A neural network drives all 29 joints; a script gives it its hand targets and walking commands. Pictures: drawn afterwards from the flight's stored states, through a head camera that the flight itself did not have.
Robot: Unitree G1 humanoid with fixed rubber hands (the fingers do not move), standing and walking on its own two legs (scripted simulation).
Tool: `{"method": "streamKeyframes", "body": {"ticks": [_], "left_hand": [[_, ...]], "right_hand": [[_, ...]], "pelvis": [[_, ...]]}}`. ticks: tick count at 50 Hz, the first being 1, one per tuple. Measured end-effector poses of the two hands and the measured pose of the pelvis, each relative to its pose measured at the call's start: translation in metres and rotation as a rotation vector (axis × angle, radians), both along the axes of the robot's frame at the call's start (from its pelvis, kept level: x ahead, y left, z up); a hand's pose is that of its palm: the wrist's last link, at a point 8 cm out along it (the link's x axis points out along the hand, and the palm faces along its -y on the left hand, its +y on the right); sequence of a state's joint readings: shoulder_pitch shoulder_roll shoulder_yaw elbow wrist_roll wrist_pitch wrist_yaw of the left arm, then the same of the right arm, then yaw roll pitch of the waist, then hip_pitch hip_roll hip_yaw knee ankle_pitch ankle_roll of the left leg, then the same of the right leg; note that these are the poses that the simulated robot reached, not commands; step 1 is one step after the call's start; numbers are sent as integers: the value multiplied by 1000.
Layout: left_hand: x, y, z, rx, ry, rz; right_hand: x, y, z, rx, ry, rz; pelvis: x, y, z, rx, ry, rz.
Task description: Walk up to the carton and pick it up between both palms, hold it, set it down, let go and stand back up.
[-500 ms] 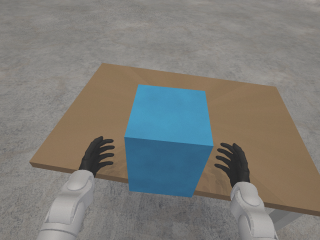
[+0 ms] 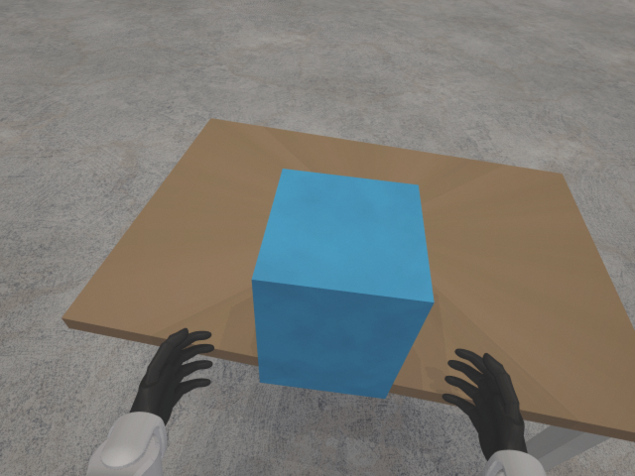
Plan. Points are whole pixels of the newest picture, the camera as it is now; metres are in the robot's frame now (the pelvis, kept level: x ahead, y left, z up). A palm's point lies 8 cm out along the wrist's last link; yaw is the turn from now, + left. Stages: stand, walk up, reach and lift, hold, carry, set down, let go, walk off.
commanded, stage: set down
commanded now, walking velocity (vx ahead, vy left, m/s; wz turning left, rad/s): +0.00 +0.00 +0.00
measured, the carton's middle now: (335, 287) +0.35 +0.01 +0.06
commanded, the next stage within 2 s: let go in 1.40 s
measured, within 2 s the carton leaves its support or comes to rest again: neither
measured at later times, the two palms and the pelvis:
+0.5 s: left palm (153, 426) +0.18 +0.21 +0.00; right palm (497, 462) +0.18 -0.18 +0.00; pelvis +0.01 +0.01 +0.00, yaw +0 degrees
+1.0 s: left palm (136, 459) +0.15 +0.23 -0.05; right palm out of the picture +0.17 -0.18 -0.05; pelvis +0.02 +0.02 +0.00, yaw +0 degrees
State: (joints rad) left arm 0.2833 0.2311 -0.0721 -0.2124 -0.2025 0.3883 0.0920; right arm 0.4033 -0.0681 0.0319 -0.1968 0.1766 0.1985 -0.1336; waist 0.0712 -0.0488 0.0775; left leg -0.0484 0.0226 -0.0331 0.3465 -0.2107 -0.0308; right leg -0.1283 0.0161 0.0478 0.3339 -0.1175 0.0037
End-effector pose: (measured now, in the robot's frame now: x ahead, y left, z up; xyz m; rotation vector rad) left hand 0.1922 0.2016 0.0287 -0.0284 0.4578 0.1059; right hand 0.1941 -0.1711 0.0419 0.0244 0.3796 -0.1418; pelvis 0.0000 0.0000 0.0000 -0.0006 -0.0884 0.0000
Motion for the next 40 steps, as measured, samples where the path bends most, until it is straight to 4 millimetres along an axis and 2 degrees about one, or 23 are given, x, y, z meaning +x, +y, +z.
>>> {"method": "streamKeyframes", "body": {"ticks": [9, 15, 29, 36, 40], "left_hand": [[-22, 4, -6, 5, 45, -7], [-21, 3, -14, 17, 75, -28], [-16, 4, -40, 30, 160, -25], [-22, 10, -52, 46, 196, -19], [-28, 16, -63, 64, 239, -17]], "right_hand": [[-15, -4, -10, -15, 53, -3], [-16, -8, -16, -29, 62, -7], [-17, -14, -47, -46, 155, -6], [-19, -13, -53, -62, 161, 8], [-23, -12, -66, -79, 215, 26]], "pelvis": [[5, 4, 0, -6, -6, 6], [6, 7, 0, -4, 1, -2], [13, 11, -1, -12, 5, -3], [17, 12, -1, -16, 2, -3], [17, 13, -1, -19, -8, 2]]}}
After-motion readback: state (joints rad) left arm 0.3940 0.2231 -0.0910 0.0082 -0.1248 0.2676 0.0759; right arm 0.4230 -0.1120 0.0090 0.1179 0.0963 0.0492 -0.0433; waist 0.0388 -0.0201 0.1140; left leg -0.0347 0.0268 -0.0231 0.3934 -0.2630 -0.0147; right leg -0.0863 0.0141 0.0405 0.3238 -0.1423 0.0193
